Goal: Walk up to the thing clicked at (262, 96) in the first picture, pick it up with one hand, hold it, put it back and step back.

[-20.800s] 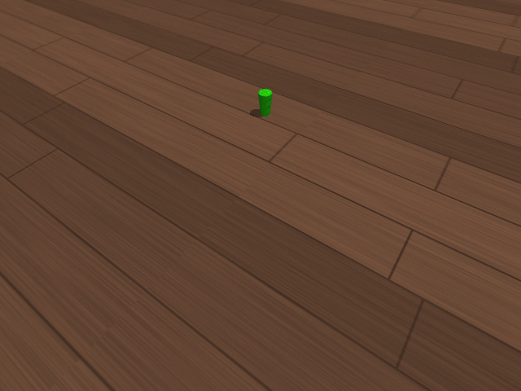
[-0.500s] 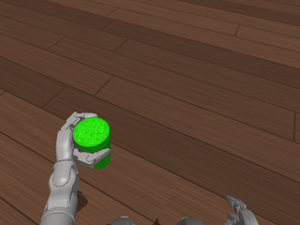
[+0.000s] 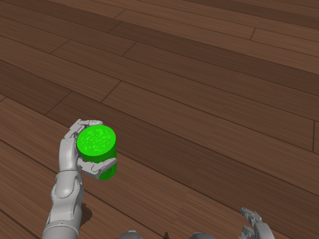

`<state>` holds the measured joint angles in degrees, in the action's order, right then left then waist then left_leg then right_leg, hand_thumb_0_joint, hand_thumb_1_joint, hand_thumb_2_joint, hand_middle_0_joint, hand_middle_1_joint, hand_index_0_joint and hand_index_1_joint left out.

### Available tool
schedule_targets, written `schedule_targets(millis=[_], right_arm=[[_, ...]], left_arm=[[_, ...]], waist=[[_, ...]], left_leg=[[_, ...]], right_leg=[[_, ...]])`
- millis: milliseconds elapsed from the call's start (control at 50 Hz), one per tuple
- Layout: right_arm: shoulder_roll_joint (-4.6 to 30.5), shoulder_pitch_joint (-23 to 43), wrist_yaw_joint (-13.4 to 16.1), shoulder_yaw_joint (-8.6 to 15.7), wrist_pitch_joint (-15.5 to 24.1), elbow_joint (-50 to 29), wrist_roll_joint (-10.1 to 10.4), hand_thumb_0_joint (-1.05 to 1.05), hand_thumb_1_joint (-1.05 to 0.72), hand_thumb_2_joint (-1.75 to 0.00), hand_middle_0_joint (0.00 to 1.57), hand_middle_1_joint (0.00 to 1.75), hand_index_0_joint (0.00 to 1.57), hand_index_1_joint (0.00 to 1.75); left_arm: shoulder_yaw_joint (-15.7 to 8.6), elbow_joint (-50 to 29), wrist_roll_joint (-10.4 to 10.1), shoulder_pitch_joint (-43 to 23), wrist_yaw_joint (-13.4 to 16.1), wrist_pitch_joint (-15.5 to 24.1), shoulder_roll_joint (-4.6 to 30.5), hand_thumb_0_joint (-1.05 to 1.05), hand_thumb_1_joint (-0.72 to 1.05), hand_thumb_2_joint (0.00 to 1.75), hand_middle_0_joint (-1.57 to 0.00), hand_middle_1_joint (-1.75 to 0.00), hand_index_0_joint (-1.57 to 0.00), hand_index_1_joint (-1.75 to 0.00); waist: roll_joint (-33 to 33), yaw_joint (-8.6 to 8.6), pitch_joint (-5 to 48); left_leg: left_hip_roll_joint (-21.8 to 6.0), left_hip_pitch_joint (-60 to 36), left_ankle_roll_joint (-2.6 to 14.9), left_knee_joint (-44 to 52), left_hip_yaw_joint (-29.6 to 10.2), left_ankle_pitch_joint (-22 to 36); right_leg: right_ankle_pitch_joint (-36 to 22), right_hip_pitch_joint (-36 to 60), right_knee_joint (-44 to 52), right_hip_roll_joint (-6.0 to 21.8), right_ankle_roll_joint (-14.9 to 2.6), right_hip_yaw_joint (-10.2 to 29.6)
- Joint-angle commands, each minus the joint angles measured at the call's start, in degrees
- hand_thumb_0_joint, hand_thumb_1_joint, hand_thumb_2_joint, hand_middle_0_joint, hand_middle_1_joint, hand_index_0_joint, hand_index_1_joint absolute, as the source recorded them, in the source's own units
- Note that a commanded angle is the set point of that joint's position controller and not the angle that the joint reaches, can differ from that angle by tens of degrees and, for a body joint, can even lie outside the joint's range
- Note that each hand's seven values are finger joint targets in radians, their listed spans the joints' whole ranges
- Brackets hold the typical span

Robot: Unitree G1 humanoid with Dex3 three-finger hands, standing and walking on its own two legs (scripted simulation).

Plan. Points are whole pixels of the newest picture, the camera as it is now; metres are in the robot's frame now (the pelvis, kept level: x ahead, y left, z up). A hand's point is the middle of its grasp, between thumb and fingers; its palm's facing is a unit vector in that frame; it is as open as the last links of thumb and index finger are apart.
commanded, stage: crouch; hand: left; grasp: from the side
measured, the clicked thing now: (101, 156) +0.32 +0.17 +0.00
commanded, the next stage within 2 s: lower in 1.88 s
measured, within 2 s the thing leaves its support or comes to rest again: neither
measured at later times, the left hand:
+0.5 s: hand (104, 166) +0.34 +0.18 -0.09, palm faces +0.14 -0.99 -0.01, open 11.4 cm
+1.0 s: hand (115, 184) +0.37 +0.20 -0.33, palm faces +0.17 -0.98 -0.03, open 11.4 cm
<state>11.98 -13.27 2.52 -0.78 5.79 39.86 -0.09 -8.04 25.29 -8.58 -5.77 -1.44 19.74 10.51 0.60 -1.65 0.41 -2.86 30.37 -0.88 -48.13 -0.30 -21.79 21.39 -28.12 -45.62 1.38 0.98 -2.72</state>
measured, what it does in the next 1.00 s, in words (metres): lowers itself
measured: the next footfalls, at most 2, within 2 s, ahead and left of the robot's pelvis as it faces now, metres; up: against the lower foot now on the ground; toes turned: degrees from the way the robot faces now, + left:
none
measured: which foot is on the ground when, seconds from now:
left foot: down 0.00-1.00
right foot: down 0.00-1.00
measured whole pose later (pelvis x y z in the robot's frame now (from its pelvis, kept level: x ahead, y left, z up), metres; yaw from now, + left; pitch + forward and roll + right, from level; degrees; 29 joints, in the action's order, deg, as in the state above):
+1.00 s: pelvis -0.06 +0.00 -0.28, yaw -3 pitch +33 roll -4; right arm 13.7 -4.8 -3.5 -1.2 3.6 43.0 -5.6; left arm -24.2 58.5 -6.9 -30.5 -6.8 44.4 18.7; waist -0.4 -6.6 8.8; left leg -3.0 110.1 -1.4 -115.4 -4.6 -38.4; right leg 38.6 -107.5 -113.3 1.4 0.4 -2.7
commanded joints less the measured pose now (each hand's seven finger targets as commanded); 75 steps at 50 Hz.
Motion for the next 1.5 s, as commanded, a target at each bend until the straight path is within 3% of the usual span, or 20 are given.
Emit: schedule_targets(millis=[0, 180, 240, 340, 440, 520, 560, 600, 680, 740, 780, 880, 1020, 1100, 1140, 1180, 1220, 1340, 1400, 1480], right_arm=[[7.3, 1.7, 0.5, 2.8, 2.4, -7.0, 0.0, 0.0, -0.89, -0.91, 0.2, 0.3, 0.2, 0.3], [7.9, 2.4, -0.9, 3.8, 2.4, -5.8, -0.7, 0.0, -0.89, -0.9, 0.2, 0.3, 0.2, 0.3], [8.1, 2.2, -1.4, 4.1, 2.3, -5.6, -1.1, 0.0, -0.89, -0.9, 0.2, 0.3, 0.2, 0.3], [8.6, 1.4, -2.5, 4.8, 2.1, -5.1, -2.0, 0.0, -0.9, -0.91, 0.2, 0.3, 0.2, 0.3], [9.8, 1.6, -3.3, 5.0, 2.2, -5.1, -2.5, 0.0, -0.9, -0.91, 0.2, 0.3, 0.2, 0.3], [11.0, 1.8, -3.8, 4.8, 1.9, -4.9, -3.1, 0.0, -0.9, -0.91, 0.2, 0.3, 0.2, 0.3], [11.9, 0.9, -3.9, 5.1, 1.3, -4.2, -3.2, 0.0, -0.91, -0.91, 0.2, 0.3, 0.2, 0.3], [12.0, 1.4, -4.2, 4.8, 0.9, -4.6, -3.4, 0.0, -0.91, -0.91, 0.2, 0.3, 0.2, 0.3], [12.5, 1.1, -4.5, 5.0, 0.5, -2.7, -3.9, 0.0, -0.93, -0.92, 0.2, 0.3, 0.2, 0.3], [12.5, 0.8, -4.6, 4.9, 0.3, -1.8, -4.1, 0.0, -0.93, -0.92, 0.2, 0.3, 0.2, 0.3], [12.8, 0.4, -4.8, 5.0, -0.1, -0.3, -4.5, 0.0, -0.93, -0.92, 0.2, 0.3, 0.2, 0.3], [13.0, 1.4, -5.4, 4.1, -0.8, -0.2, -5.1, 0.0, -0.93, -0.92, 0.2, 0.3, 0.2, 0.3], [13.8, 1.1, -5.7, 3.1, -1.7, 0.4, -6.2, 0.0, -0.94, -0.92, 0.2, 0.3, 0.2, 0.3], [14.2, 2.1, -5.7, 2.5, -2.1, 0.4, -6.3, 0.0, -0.94, -0.92, 0.2, 0.3, 0.2, 0.3], [14.7, 1.8, -5.7, 2.5, -2.1, 0.7, -6.5, 0.0, -0.94, -0.92, 0.2, 0.3, 0.2, 0.3], [15.3, 1.3, -5.8, 2.2, -2.2, 1.1, -6.7, 0.0, -0.94, -0.92, 0.2, 0.3, 0.2, 0.3], [15.6, 1.0, -5.9, 2.1, -2.5, 1.5, -6.9, 0.0, -0.94, -0.92, 0.2, 0.3, 0.2, 0.3], [17.1, 1.6, -6.0, 0.7, -2.9, 1.6, -7.6, 0.0, -0.93, -0.92, 0.2, 0.3, 0.2, 0.3], [17.1, 2.3, -6.1, 0.0, -3.4, 1.1, -7.9, 0.0, -0.93, -0.92, 0.2, 0.3, 0.2, 0.3], [18.0, 2.1, -6.3, -0.8, -3.9, 1.5, -8.8, 0.0, -0.93, -0.92, 0.2, 0.3, 0.2, 0.3]], left_arm=[[-2.7, -21.7, -1.7, -22.5, 0.3, 7.8, 8.1, 0.0, 0.15, 1.2, -1.22, -1.35, -1.23, -1.35], [-3.9, -9.6, -1.0, -25.1, 0.2, 10.9, 6.8, 0.0, 0.13, 1.22, -1.26, -1.39, -1.28, -1.39], [-6.4, -5.5, -1.3, -24.6, -0.4, 14.0, 7.9, 0.0, 0.12, 1.22, -1.24, -1.39, -1.26, -1.39], [-7.5, -1.8, -0.6, -29.2, -1.6, 20.6, 9.7, 0.0, 0.09, 1.23, -1.25, -1.39, -1.26, -1.39], [-7.9, 3.9, -1.3, -34.2, -3.1, 26.8, 10.5, 0.0, 0.05, 1.21, -1.26, -1.37, -1.26, -1.38], [-9.2, 5.7, -1.2, -35.6, -4.0, 29.7, 13.7, 0.0, 0.03, 1.18, -1.23, -1.33, -1.23, -1.34], [-9.6, 7.0, -1.2, -34.7, -3.9, 30.2, 13.5, 0.0, 0.05, 1.19, -1.23, -1.32, -1.23, -1.34], [-12.4, 6.2, -1.9, -35.7, -3.7, 30.7, 15.8, 0.0, 0.07, 1.21, -1.24, -1.34, -1.24, -1.36], [-11.1, 7.0, -2.1, -37.8, -4.6, 30.8, 14.5, 0.0, 0.12, 1.27, -1.26, -1.37, -1.26, -1.39], [-12.1, 8.1, -2.0, -41.5, -4.9, 31.1, 16.1, 0.0, 0.1, 1.28, -1.26, -1.39, -1.25, -1.41], [-15.1, 11.0, -1.7, -41.0, -4.9, 31.3, 18.5, 0.0, 0.08, 1.29, -1.25, -1.39, -1.24, -1.41], [-18.2, 15.3, -0.9, -44.6, -4.8, 32.4, 21.5, 0.0, 0.06, 1.31, -1.25, -1.4, -1.24, -1.42], [-22.4, 15.9, 0.4, -50.0, -5.8, 33.3, 27.7, 0.0, 0.06, 1.31, -1.24, -1.39, -1.23, -1.42], [-23.4, 18.1, 0.3, -52.4, -6.1, 32.9, 29.2, 0.0, 0.03, 1.28, -1.21, -1.36, -1.2, -1.39], [-22.1, 18.8, 0.4, -54.4, -6.9, 32.8, 28.2, 0.0, 0.06, 1.28, -1.21, -1.36, -1.21, -1.38], [-23.4, 19.7, 1.1, -53.9, -7.5, 32.5, 31.2, 0.0, 0.07, 1.26, -1.2, -1.34, -1.2, -1.37], [-23.0, 21.4, 1.0, -52.6, -8.0, 32.1, 29.6, 0.0, 0.05, 1.23, -1.19, -1.32, -1.18, -1.34], [-24.3, 22.1, 0.6, -54.5, -8.5, 31.8, 32.1, 0.0, 0.06, 1.23, -1.19, -1.32, -1.19, -1.34], [-26.9, 22.6, 0.7, -53.9, -7.8, 32.2, 35.5, 0.0, 0.04, 1.23, -1.18, -1.31, -1.18, -1.33], [-25.9, 21.6, 1.0, -54.9, -8.2, 32.8, 35.2, 0.0, 0.09, 1.24, -1.2, -1.33, -1.2, -1.35]], waist=[[3.8, -0.05, 19.9], [0.3, -0.99, 14.3], [-0.1, -0.46, 17.0], [2.7, -1.16, 24.8], [4.0, -2.72, 30.7], [8.0, -1.68, 37.5], [8.8, -1.88, 40.0], [9.4, -0.87, 43.6], [9.7, -2.49, 46.5], [8.2, -4.02, 46.7], [6.9, -3.49, 47.7], [7.6, -3.76, 48.2], [11.8, -4.01, 51.4], [12.1, -4.78, 48.3], [12.4, -6.22, 47.6], [13.8, -5.79, 48.4], [12.9, -6.02, 47.1], [12.9, -7.08, 44.9], [11.4, -6.15, 43.4], [14.5, -7.47, 42.6]], left_leg=[[2.2, -10.1, 0.61, 7.2, 0.2, 12.3], [1.7, -2.7, 1.07, 5.1, -0.7, 4.4], [2.2, 1.3, 1.19, 1.4, -0.3, 3.3], [2.3, 7.6, 1.04, -7.9, -0.8, 4.4], [2.2, 19.3, 1.07, -18.9, -2.3, -0.9], [2.1, 24.4, 0.71, -26.1, -3.0, 1.1], [1.9, 25.7, 0.44, -28.6, -3.8, 2.9], [2.0, 27.7, 0.44, -31.9, -3.7, 4.9], [1.7, 31.4, 0.67, -38.4, -4.2, 7.2], [2.0, 39.2, 1.22, -42.9, -3.5, 1.5], [2.0, 43.2, 1.43, -45.9, -3.1, -0.1], [2.2, 49.9, 1.25, -51.7, -2.8, -4.3], [2.1, 54.7, 1.0, -58.9, -2.0, -3.7], [2.1, 60.8, 0.88, -61.4, -1.5, -10.6], [2.1, 61.9, 0.93, -63.0, -1.7, -11.9], [2.1, 62.3, 0.84, -64.8, -1.5, -10.5], [2.1, 63.4, 0.81, -65.8, -1.7, -10.7], [2.0, 67.4, 0.97, -70.4, -2.3, -10.6], [2.1, 71.9, 1.26, -72.0, -2.0, -12.7], [1.7, 70.3, 0.75, -73.3, -3.0, -11.5]], right_leg=[[-14.4, 5.9, 6.2, -1.6, -1.52, 0.0], [-7.1, -2.2, 3.2, -1.7, -1.59, -0.5], [-6.2, -4.4, 0.5, -1.3, -1.6, 0.2], [-6.7, -13.7, -8.7, -1.4, -2.15, 0.5], [-1.0, -27.8, -20.0, -2.0, -2.6, 0.2], [-0.8, -35.8, -28.3, -2.1, -3.06, 0.2], [-1.0, -40.6, -32.3, -2.3, -3.41, -0.7], [-2.1, -42.2, -35.4, -2.4, -3.51, -0.6], [-3.5, -49.3, -41.6, -2.5, -3.51, -0.6], [-0.6, -51.1, -44.0, -2.4, -3.22, 0.4], [0.9, -52.1, -46.1, -2.4, -3.02, 0.7], [5.1, -59.2, -52.6, -2.3, -3.32, 0.1], [4.5, -64.3, -60.6, -2.4, -3.4, -0.5], [9.3, -67.8, -63.4, -2.5, -3.29, -1.0], [9.8, -69.9, -65.0, -2.4, -3.23, -1.7], [8.6, -70.5, -66.7, -2.4, -3.22, -1.9], [9.0, -72.6, -68.0, -2.5, -3.21, -2.6], [8.1, -74.7, -71.7, -2.5, -2.9, -3.5], [10.0, -73.5, -72.4, -2.9, -2.63, -3.5], [8.6, -75.9, -74.7, -3.1, -2.79, -4.5]])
